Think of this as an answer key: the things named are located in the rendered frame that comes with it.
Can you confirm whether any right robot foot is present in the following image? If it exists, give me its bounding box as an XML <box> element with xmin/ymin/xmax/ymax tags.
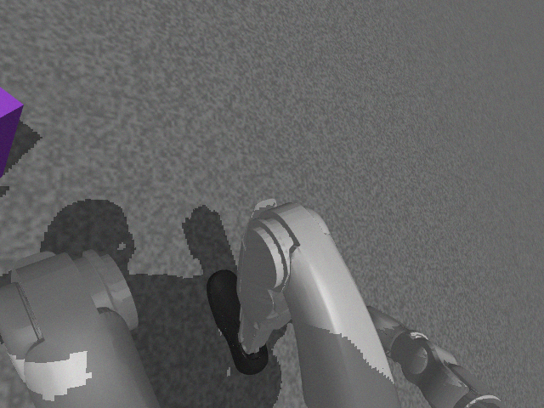
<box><xmin>207</xmin><ymin>269</ymin><xmax>269</xmax><ymax>375</ymax></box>

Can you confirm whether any right robot arm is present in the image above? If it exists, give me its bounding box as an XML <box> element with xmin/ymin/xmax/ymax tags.
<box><xmin>390</xmin><ymin>330</ymin><xmax>507</xmax><ymax>408</ymax></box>

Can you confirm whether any right robot hand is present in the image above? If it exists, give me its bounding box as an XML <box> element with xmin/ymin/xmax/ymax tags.
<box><xmin>366</xmin><ymin>306</ymin><xmax>410</xmax><ymax>361</ymax></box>

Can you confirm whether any carton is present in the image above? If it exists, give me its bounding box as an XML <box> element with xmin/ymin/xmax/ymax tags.
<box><xmin>0</xmin><ymin>88</ymin><xmax>24</xmax><ymax>178</ymax></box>

